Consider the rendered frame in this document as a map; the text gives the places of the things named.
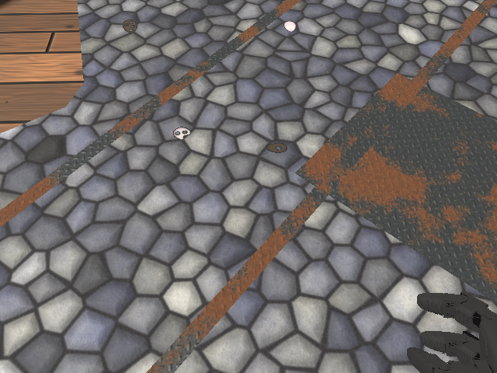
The right robot hand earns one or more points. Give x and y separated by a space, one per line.
475 355

